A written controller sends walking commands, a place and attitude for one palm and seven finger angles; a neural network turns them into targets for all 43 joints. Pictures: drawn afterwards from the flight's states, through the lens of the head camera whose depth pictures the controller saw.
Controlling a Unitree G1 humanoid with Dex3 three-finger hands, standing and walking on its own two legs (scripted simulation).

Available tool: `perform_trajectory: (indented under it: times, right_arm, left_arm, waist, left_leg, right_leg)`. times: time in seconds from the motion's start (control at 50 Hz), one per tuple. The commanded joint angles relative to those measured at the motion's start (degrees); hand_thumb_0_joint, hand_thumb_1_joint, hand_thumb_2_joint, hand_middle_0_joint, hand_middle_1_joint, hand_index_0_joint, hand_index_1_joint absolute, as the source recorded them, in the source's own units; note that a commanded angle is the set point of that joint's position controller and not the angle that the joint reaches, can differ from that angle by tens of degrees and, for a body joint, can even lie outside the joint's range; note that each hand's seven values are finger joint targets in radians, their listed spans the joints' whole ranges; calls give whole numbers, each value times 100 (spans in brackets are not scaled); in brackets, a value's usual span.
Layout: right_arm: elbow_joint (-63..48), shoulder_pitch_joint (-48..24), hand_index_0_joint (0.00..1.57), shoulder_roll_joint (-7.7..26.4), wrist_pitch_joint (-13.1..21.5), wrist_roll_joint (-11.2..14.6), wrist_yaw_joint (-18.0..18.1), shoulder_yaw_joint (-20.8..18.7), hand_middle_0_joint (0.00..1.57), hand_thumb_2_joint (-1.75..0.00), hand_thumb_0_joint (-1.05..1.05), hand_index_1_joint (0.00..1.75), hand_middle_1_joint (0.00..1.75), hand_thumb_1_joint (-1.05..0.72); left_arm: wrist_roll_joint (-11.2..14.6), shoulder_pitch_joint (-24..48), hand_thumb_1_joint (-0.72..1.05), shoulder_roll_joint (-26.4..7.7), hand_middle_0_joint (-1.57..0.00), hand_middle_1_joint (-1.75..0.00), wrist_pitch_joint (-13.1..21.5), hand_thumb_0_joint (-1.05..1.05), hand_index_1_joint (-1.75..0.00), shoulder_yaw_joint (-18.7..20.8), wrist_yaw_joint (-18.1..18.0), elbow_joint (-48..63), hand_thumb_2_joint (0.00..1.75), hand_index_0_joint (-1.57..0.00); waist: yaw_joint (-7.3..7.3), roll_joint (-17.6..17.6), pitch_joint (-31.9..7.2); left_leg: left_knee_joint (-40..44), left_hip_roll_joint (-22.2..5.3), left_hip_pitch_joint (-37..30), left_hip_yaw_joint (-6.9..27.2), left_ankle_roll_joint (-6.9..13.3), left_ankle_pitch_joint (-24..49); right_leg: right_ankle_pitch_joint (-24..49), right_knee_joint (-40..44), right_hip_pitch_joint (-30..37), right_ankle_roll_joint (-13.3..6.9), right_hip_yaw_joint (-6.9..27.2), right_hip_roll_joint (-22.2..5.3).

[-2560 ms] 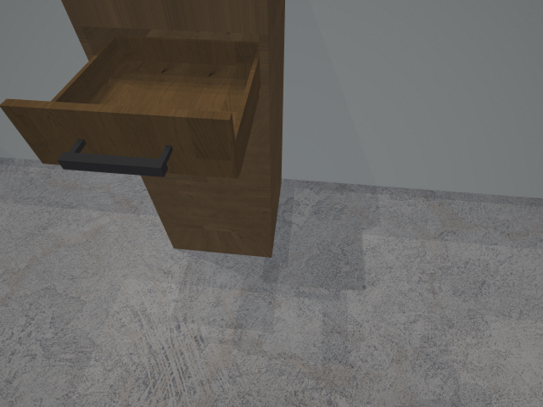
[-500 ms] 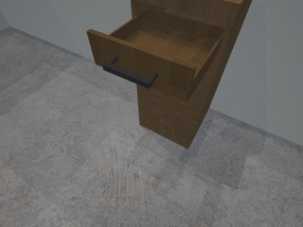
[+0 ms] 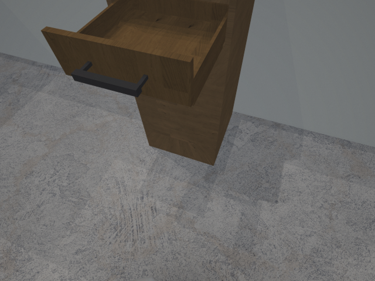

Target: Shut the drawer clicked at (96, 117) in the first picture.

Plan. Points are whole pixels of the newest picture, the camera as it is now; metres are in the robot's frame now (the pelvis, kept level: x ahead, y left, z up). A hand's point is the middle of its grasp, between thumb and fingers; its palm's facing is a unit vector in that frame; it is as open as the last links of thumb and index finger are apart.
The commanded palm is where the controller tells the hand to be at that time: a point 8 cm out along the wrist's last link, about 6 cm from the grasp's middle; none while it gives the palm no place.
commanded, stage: turn to face it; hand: left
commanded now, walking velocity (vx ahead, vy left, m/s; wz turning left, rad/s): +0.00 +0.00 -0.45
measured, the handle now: (110, 77) +0.53 +0.23 +0.11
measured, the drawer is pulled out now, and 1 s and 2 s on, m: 0.30 0.30 0.30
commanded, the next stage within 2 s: take the last steps up to it in 0.50 s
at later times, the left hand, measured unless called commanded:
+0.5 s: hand (117, 277) +0.14 +0.19 -0.16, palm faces -0.13 -0.97 -0.22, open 7.4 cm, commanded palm none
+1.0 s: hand (145, 273) +0.15 +0.12 -0.16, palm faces -0.19 -0.96 -0.20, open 7.4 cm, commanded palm none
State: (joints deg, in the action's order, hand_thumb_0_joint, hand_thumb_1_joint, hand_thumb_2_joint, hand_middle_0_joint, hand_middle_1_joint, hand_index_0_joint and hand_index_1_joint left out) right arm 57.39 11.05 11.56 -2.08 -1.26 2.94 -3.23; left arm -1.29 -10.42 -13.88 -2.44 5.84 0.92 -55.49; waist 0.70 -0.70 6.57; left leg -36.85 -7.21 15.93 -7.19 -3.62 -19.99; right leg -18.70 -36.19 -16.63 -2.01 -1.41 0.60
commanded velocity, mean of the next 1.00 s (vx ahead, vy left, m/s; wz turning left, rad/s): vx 0.05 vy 0.05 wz -0.15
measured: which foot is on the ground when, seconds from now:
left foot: up 0.00-0.34, down 0.36-0.60, up 0.62-0.80, down 0.82-1.00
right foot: down 0.00-0.36, up 0.38-0.58, down 0.60-1.00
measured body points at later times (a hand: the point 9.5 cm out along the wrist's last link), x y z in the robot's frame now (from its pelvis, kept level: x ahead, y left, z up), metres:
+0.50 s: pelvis +0.01 -0.01 +0.01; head +0.08 +0.00 +0.46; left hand +0.14 +0.24 -0.14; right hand +0.06 -0.26 -0.13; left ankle +0.02 +0.15 -0.72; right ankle -0.04 -0.11 -0.67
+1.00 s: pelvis +0.07 -0.05 +0.01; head +0.10 -0.06 +0.46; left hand +0.16 +0.17 -0.14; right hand +0.00 -0.27 -0.15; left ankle +0.07 +0.09 -0.72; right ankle +0.00 -0.13 -0.72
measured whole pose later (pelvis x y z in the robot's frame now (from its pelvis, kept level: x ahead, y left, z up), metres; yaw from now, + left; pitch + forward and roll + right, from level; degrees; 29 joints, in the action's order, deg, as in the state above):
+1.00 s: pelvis +0.07 -0.05 +0.01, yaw -13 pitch +0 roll +1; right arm 61.0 18.3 9.4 -0.6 -0.8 1.3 -0.4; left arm -0.9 -12.2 -10.0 0.1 2.0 0.1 -59.8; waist -0.1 0.4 3.9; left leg -31.0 -0.9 12.1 -1.9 -0.7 -18.7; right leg -19.9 -30.9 -9.8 -2.0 -3.3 -0.5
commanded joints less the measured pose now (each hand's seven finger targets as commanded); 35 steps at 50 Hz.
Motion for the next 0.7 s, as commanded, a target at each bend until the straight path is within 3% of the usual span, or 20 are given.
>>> perform_trajectory:
  times: [0.0, 0.04, 0.08, 0.12, 0.22, 0.28, 0.3, 0.32, 0.34, 0.36, 0.38, 0.42, 0.48, 0.52, 0.54, 0.56, 0.58, 0.6, 0.64, 0.68]
  right_arm:
    - [-666, -520, 20, 715, 14, 75, -21, -186, 20, -90, 0, 30, 30, -90]
    - [-612, -474, 20, 651, 32, 56, -30, -152, 20, -90, 0, 30, 30, -90]
    - [-629, -499, 20, 573, 36, 74, -54, -102, 20, -90, 0, 30, 30, -90]
    - [-664, -533, 20, 547, 40, 110, -58, -74, 20, -90, 0, 30, 30, -90]
    - [-757, -571, 20, 595, 50, 151, -48, -62, 20, -90, 0, 30, 30, -90]
    - [-588, -39, 20, 636, 114, 146, -8, -41, 20, -90, 0, 30, 30, -90]
    - [-539, 168, 20, 790, 170, 123, 9, -55, 20, -90, 0, 30, 30, -90]
    - [-577, 224, 20, 1224, 208, 51, 8, -136, 20, -90, 0, 30, 30, -90]
    - [-657, 344, 20, 1528, 184, -24, 27, -177, 20, -90, 0, 30, 30, -90]
    - [-780, 177, 20, 1518, 156, -72, 48, -160, 20, -90, 0, 30, 30, -90]
    - [-722, 125, 20, 1326, 192, -112, 45, -118, 20, -90, 0, 30, 30, -90]
    - [-810, -76, 20, 1048, 192, -92, 56, -58, 20, -90, 0, 30, 30, -90]
    - [-745, -126, 20, 1216, 155, -113, 37, -127, 20, -90, 0, 30, 30, -90]
    - [-632, -53, 20, 1237, 107, -57, 5, -157, 20, -90, 0, 30, 30, -90]
    - [-644, -118, 20, 1227, 104, -4, -7, -181, 20, -90, 0, 30, 30, -90]
    - [-735, -67, 20, 912, 104, 85, -40, -148, 20, -90, 0, 30, 30, -90]
    - [-872, -220, 20, 709, 92, 113, -65, -68, 20, -90, 0, 30, 30, -90]
    - [-803, -132, 20, 655, 72, 96, -82, -42, 20, -90, 0, 30, 30, -90]
    - [-566, 48, 20, 623, 101, 72, -96, -26, 20, -90, 0, 30, 30, -90]
    - [-424, 140, 20, 485, 145, 90, -141, 35, 20, -90, 0, 30, 30, -90]
  left_arm:
    - [-27, -837, 90, -1232, -20, -30, 76, 0, -30, 220, -149, 167, 90, -20]
    - [-30, -244, 90, -951, -20, -30, 85, 0, -30, 155, -201, 353, 90, -20]
    - [-22, -264, 90, -909, -20, -30, 126, 0, -30, 121, -218, 396, 90, -20]
    - [-28, -388, 90, -975, -20, -30, 126, 0, -30, 136, -249, 374, 90, -20]
    - [-44, -332, 90, -1031, -20, -30, 93, 0, -30, 151, -229, 422, 90, -20]
    - [31, 0, 90, -978, -20, -30, 74, 0, -30, 117, -196, 512, 90, -20]
    - [63, 63, 90, -811, -20, -30, 73, 0, -30, 80, -187, 551, 90, -20]
    - [84, -142, 90, -508, -20, -30, 73, 0, -30, 22, -158, 594, 90, -20]
    - [87, -42, 90, -466, -20, -30, 95, 0, -30, -2, -113, 717, 90, -20]
    - [47, 88, 90, -562, -20, -30, 108, 0, -30, 24, -80, 812, 90, -20]
    - [-18, 145, 90, -495, -20, -30, 61, 0, -30, 68, -60, 681, 90, -20]
    - [33, 129, 90, -422, -20, -30, 23, 0, -30, 36, -25, 613, 90, -20]
    - [38, 72, 90, -304, -20, -30, 17, 0, -30, -46, 21, 631, 90, -20]
    - [30, -144, 90, -373, -20, -30, 72, 0, -30, -41, 44, 514, 90, -20]
    - [23, -517, 90, -506, -20, -30, 109, 0, -30, 9, 41, 410, 90, -20]
    - [-44, -759, 90, -1031, -20, -30, 180, 0, -30, 96, -21, 342, 90, -20]
    - [-43, -862, 90, -1461, -20, -30, 196, 0, -30, 139, -83, 264, 90, -20]
    - [-39, -751, 90, -1390, -20, -30, 167, 0, -30, 60, -113, 337, 90, -20]
    - [-33, -292, 90, -903, -20, -30, 192, 0, -30, 11, -216, 346, 90, -20]
    - [-33, -263, 90, -782, -20, -30, 252, 0, -30, -27, -245, 293, 90, -20]
  waist:
    - [344, 1060, -504]
    - [71, 853, -536]
    - [68, 753, -803]
    - [125, 762, -1126]
    - [83, 908, -975]
    - [-218, 669, -966]
    - [-330, 385, -1000]
    - [-271, -889, -1094]
    - [-343, -1501, -921]
    - [-282, -901, -645]
    - [-200, -1273, -655]
    - [-94, -1301, -699]
    - [-72, -1303, -926]
    - [-3, -958, -868]
    - [182, -612, -895]
    - [211, 823, -950]
    - [330, 1663, -1000]
    - [296, 1018, -921]
    - [50, 1369, -860]
    - [6, 985, -846]
  left_leg:
    - [-2913, 364, 1708, 930, 50, -1358]
    - [-2915, 253, 1704, 1003, 24, -843]
    - [-2256, 357, 1438, 837, -33, -723]
    - [-1643, 463, 1178, 736, -31, -687]
    - [-673, 610, 655, 749, 55, -539]
    - [839, 626, -440, 677, 142, 518]
    - [1499, 279, -1212, 879, 261, 1045]
    - [1782, -885, -1742, 2200, 714, 1728]
    - [2098, -1964, -1533, 3075, 1487, 2616]
    - [1990, -2022, -676, 2920, 1760, 2667]
    - [1867, -1521, -842, 2526, 1598, 3576]
    - [1536, -1063, -852, 1573, 1360, 4185]
    - [1288, -933, -852, 1089, 1085, 3702]
    - [862, -688, -491, 952, 825, 3116]
    - [400, -462, -159, 722, 579, 2384]
    - [-669, 158, 806, 261, 190, 675]
    - [-1732, 554, 1289, 373, 33, -1658]
    - [-2176, 438, 1175, 806, 125, -1617]
    - [-2156, 310, 1320, 886, 153, -1059]
    - [-1199, 342, 882, 750, 143, -887]
  right_leg:
    - [2226, 1926, 881, -1240, 2867, -2045]
    - [2660, 1659, 890, -1164, 2354, -1644]
    - [3749, 1419, 1235, -1050, 1964, -1379]
    - [4255, 1278, 1601, -1059, 1974, -1321]
    - [4032, 1343, 1318, -999, 2183, -1247]
    - [3453, 1101, 722, -622, 1982, -940]
    - [2838, 833, 103, -358, 1763, -668]
    - [885, 119, -828, 13, 1183, 50]
    - [-1500, -1227, -1259, 263, 440, 320]
    - [-1652, -2111, -1047, 292, 557, 134]
    - [-1434, -2655, -1239, 303, 554, 166]
    - [-1180, -2671, -1142, 314, 442, -6]
    - [-1101, -1108, -353, 270, -24, -29]
    - [-85, 197, 424, 236, -275, 141]
    - [903, 1018, 962, 199, -147, 38]
    - [2420, 1708, 1648, -172, 1491, -1110]
    - [3708, 1807, 1537, -966, 2600, -2278]
    - [2897, 1693, 1152, -1229, 2335, -2204]
    - [3295, 1509, 1343, -1095, 1916, -1659]
    - [3744, 1454, 1358, -1006, 1523, -1541]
